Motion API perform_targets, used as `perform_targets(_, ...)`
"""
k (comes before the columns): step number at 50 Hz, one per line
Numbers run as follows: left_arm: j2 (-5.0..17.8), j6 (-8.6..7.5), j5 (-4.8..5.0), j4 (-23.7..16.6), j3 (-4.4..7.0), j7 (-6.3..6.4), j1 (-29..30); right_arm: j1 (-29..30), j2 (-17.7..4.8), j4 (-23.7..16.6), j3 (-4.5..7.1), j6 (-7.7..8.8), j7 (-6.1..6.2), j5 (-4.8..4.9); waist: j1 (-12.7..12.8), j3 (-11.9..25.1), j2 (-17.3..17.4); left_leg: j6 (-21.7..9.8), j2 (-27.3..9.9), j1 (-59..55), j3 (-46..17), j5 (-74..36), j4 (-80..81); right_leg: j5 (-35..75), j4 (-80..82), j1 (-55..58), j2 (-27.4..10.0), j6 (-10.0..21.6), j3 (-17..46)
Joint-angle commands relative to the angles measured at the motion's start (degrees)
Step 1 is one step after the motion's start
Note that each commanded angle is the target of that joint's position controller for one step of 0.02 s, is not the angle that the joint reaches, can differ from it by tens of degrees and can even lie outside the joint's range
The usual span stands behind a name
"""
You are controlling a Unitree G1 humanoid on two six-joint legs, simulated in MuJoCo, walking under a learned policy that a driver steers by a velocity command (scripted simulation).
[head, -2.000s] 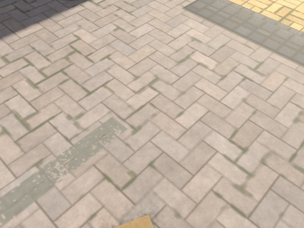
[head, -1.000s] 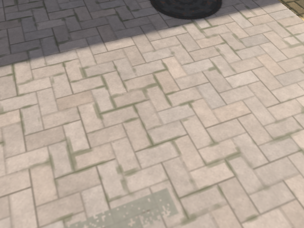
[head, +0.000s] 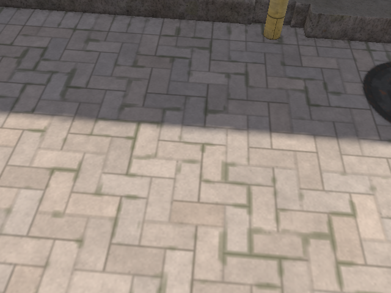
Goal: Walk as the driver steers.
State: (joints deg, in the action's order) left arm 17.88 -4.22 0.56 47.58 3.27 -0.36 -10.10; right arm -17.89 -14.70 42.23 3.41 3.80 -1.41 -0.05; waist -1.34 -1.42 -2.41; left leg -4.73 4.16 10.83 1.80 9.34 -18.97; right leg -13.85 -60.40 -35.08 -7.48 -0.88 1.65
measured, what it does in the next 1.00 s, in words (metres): walks ahead: right foot, then left foot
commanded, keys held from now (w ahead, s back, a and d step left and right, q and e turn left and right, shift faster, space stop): w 0.76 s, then w+e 0.24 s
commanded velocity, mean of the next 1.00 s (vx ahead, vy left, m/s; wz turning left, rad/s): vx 0.50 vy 0.00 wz -0.03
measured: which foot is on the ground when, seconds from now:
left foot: down 0.00-0.32, up 0.34-0.82, down 0.84-1.00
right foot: up 0.00-0.28, down 0.30-0.86, up 0.88-1.00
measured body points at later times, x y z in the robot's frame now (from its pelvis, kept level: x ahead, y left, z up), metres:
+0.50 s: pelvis +0.28 -0.07 +0.00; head +0.31 -0.08 +0.44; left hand +0.37 +0.20 -0.12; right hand +0.38 -0.35 -0.13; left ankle +0.25 +0.08 -0.66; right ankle +0.31 -0.16 -0.75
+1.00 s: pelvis +0.55 +0.00 -0.01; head +0.58 +0.02 +0.44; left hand +0.63 +0.28 -0.14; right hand +0.65 -0.28 -0.11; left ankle +0.60 +0.09 -0.75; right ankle +0.48 -0.15 -0.66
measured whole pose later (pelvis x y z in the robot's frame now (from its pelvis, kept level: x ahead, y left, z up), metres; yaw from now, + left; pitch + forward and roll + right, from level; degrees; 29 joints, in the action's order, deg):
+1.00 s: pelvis +0.55 +0.00 -0.01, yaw -5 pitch +1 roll +0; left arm 17.6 -3.0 2.0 51.1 3.5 0.0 -16.8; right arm -10.8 -14.4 46.4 2.9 5.3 -0.9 -0.5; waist 0.1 -1.9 -2.8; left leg -2.5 0.1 16.2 5.6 9.2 -24.9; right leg -19.4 -65.0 -26.6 -3.4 1.6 2.6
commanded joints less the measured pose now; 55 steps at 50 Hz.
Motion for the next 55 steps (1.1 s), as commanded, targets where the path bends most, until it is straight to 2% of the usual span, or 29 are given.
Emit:
perform_targets(1,2.61,0.25,-0.67,-3.06,0.54,0.21,0.10,2.27,-8.22,-2.92,1.96,1.62,0.78,0.05,1.69,0.62,5.08,-10.08,-15.59,-1.64,-11.39,-13.20,11.17,8.89,6.96,-4.20,-1.52,-1.34,1.50)
perform_targets(6,1.08,-0.62,-0.09,-5.48,-0.41,-1.03,9.43,-1.95,-9.94,0.27,2.15,1.12,1.50,0.60,-1.82,-1.82,5.36,-7.47,-14.23,-3.14,-6.93,-9.61,11.63,21.44,23.46,-1.30,1.47,-0.77,-0.50)
perform_targets(10,1.83,-1.06,0.21,-7.89,-0.56,-2.29,14.36,-5.23,-10.58,3.20,2.38,0.25,1.69,1.02,-3.08,-3.25,5.55,-6.83,-17.42,-10.85,-7.83,-11.22,8.30,17.86,29.29,-3.10,2.73,1.22,-0.21)
perform_targets(13,3.45,-1.44,0.10,-7.91,-0.07,-2.91,11.95,-4.86,-11.55,4.32,2.73,-0.62,2.09,1.16,-0.95,-1.38,7.04,-5.18,-18.75,-15.35,-8.23,-21.46,3.26,11.05,31.64,1.56,4.51,3.69,-1.51)
perform_targets(14,4.66,-1.54,-0.03,-6.87,0.60,-2.76,7.81,-3.79,-12.02,4.31,2.79,-0.94,2.22,1.13,1.57,1.29,7.67,-4.28,-17.66,-15.43,-7.18,-31.07,-1.65,9.96,32.59,8.06,6.43,4.89,-3.38)
perform_targets(15,7.01,-1.56,-0.22,-4.28,1.92,-2.31,-0.53,-3.32,-11.14,4.23,2.33,-1.28,2.36,0.90,5.54,6.67,6.80,-2.77,-14.67,-12.90,-4.88,-36.70,-11.57,11.46,33.11,19.95,7.64,6.66,-4.48)
perform_targets(16,11.04,-1.45,-0.79,-2.29,3.06,-1.76,-10.76,-4.07,-8.80,3.00,1.17,-1.29,2.60,-0.14,8.89,15.40,1.59,-0.72,-11.43,-1.75,-2.52,-23.51,-28.42,14.92,30.44,37.87,-1.49,10.32,5.55)
perform_targets(17,14.96,-1.10,-0.47,-0.92,4.02,-1.91,-14.41,-12.19,-1.43,2.67,-0.92,-0.06,1.75,-0.04,5.13,22.97,-13.88,3.73,-0.54,22.48,-2.43,15.92,-49.13,1.98,35.77,58.33,-14.49,20.10,33.17)
perform_targets(18,9.14,-1.04,0.44,-1.08,2.52,-1.92,-14.60,-8.06,-6.84,3.41,0.12,1.06,1.55,1.01,8.11,22.53,-9.20,3.13,-1.84,29.31,-10.04,23.69,-55.48,-7.62,42.18,58.07,-13.98,18.97,39.82)
perform_targets(19,7.25,-1.09,0.22,-1.86,1.80,-1.66,-10.07,-2.02,-9.96,1.37,1.04,1.77,1.33,2.43,7.71,13.41,-6.33,2.36,-4.94,33.32,-9.01,19.24,-56.37,-7.81,43.54,50.77,-12.23,16.25,31.56)
perform_targets(20,6.18,-0.99,-0.27,-2.69,1.41,-1.48,-5.87,1.55,-9.62,0.47,0.85,2.03,1.60,2.27,6.13,8.46,-1.61,2.14,-7.93,31.98,-7.08,14.13,-53.91,-3.29,44.74,42.39,-10.18,14.85,25.34)
perform_targets(21,4.86,-1.05,-0.73,-3.00,1.01,-1.50,-3.26,3.01,-9.16,0.20,1.03,1.96,1.77,1.32,4.56,4.79,-0.56,2.46,-9.67,30.05,-6.58,10.86,-50.42,2.14,46.37,35.21,-8.60,14.76,21.16)
perform_targets(22,3.61,-1.36,-1.37,-3.14,0.58,-1.49,-2.02,1.85,-8.59,0.49,1.22,1.49,1.80,0.93,2.58,4.19,-1.88,2.53,-11.22,26.19,-7.11,8.59,-48.21,6.00,47.78,30.91,-6.96,14.22,18.13)
perform_targets(23,3.23,-1.55,-1.34,-3.02,0.49,-1.57,-1.55,0.49,-7.49,1.04,1.11,0.93,1.81,0.89,1.54,4.00,-2.44,2.85,-11.54,23.95,-6.95,7.69,-46.61,7.72,49.30,28.59,-5.98,14.33,15.99)
perform_targets(26,5.08,-2.09,-0.70,-1.86,0.95,-1.20,-2.44,2.00,-5.56,0.65,0.63,-0.23,2.03,0.44,0.80,1.78,-1.67,4.65,-12.43,25.05,-5.75,4.37,-40.32,12.96,52.61,25.11,-5.65,15.49,10.91)
perform_targets(32,7.28,-1.27,0.01,0.34,1.46,-0.07,-6.70,13.33,-3.81,-1.64,-0.27,0.50,1.21,0.43,4.32,-0.80,-0.70,5.79,-10.61,24.28,-3.28,-13.10,-19.63,14.58,54.04,26.43,-2.60,12.62,2.84)
perform_targets(37,8.15,0.05,0.65,2.97,1.83,0.15,-10.95,20.01,-4.68,-3.92,-0.36,1.14,-0.21,1.12,6.08,-2.52,-1.21,4.32,-9.00,24.51,-3.22,-11.64,-11.90,14.33,50.88,34.09,-6.10,11.85,3.53)
perform_targets(39,8.68,0.66,0.87,3.45,2.15,0.41,-10.93,19.45,-5.89,-4.12,0.00,1.50,-0.64,1.00,4.81,-2.10,-1.72,2.89,-8.33,21.96,-3.31,-7.50,-10.02,17.64,47.96,36.43,-7.51,10.92,4.86)
perform_targets(40,9.06,0.95,0.94,3.46,2.26,0.51,-10.27,16.97,-6.82,-3.55,0.44,1.71,-0.64,0.92,2.99,-0.91,-2.20,2.18,-7.31,17.89,-2.63,-5.66,-9.01,22.41,45.08,36.63,-7.35,10.35,5.20)
perform_targets(41,8.91,1.21,0.99,3.25,2.14,0.60,-9.06,11.06,-8.40,-1.82,1.40,1.90,-0.41,0.69,-0.55,2.34,-1.88,1.03,-5.76,9.26,-1.24,-5.39,-7.09,29.83,38.49,35.42,-5.31,9.19,3.96)
perform_targets(42,6.70,1.24,0.38,2.67,1.28,0.63,-9.07,1.47,-11.64,0.82,2.87,1.98,0.17,0.26,-4.53,9.34,-0.15,-0.94,-7.97,-5.86,-3.00,-6.60,-8.70,28.47,26.55,29.38,-1.88,7.36,1.88)
perform_targets(43,1.13,0.56,-0.57,0.81,-0.49,0.39,-13.28,-6.28,-17.43,1.86,4.26,1.74,0.73,-0.96,-4.92,19.27,10.85,-7.28,-22.54,-28.84,-22.03,-3.61,-9.30,8.95,4.73,9.62,5.44,3.48,-2.23)
perform_targets(44,0.05,-0.43,0.34,1.33,-0.98,0.29,-15.17,-8.23,-15.36,2.62,3.77,1.22,0.60,-0.30,-4.91,24.31,19.57,-11.74,-28.68,-33.99,-40.47,6.91,-0.79,-19.76,-7.62,-2.29,10.19,2.25,2.33)
perform_targets(45,6.23,-0.92,1.91,0.91,0.75,0.14,-11.32,-5.14,-11.34,2.19,2.46,1.25,0.64,0.03,-5.43,16.26,13.19,-9.15,-26.86,-27.48,-35.52,12.98,1.34,-17.82,-12.88,-7.33,6.77,2.86,6.15)
perform_targets(46,6.83,-1.03,2.39,-0.31,1.07,0.15,-7.47,-1.28,-9.37,1.70,1.82,1.34,0.81,0.09,-4.20,10.02,10.92,-7.05,-25.04,-20.11,-27.80,12.44,2.70,-12.75,-12.53,-8.48,3.96,3.36,4.67)
perform_targets(47,6.24,-0.73,1.90,-0.51,1.22,0.41,-5.90,2.64,-7.60,1.66,1.26,1.58,0.72,-0.03,-2.44,5.75,8.44,-6.00,-22.79,-12.89,-22.15,8.89,5.11,-8.21,-9.76,-6.67,2.01,3.06,3.96)
perform_targets(48,5.70,0.01,1.40,-0.22,1.68,0.64,-6.25,5.30,-5.87,1.64,0.82,2.03,0.66,-0.28,-0.69,3.44,9.27,-5.07,-20.83,-8.02,-17.29,5.26,7.22,-4.78,-6.94,-4.06,0.35,2.82,4.40)
perform_targets(51,2.34,2.15,1.40,0.07,1.57,0.66,-8.21,7.49,-5.75,2.79,1.06,3.11,0.69,-0.90,1.80,1.33,8.76,-5.14,-19.29,-1.81,-8.40,-3.72,11.09,0.43,-5.12,-0.09,-0.62,1.88,4.42)
perform_targets(55,1.67,2.57,0.89,-2.11,1.77,0.40,-3.94,6.09,-7.28,4.72,1.64,3.15,1.62,-1.19,1.43,-0.79,6.01,-5.27,-18.61,-3.92,-0.47,-11.05,12.20,10.16,3.87,-4.97,-0.19,0.79,5.04)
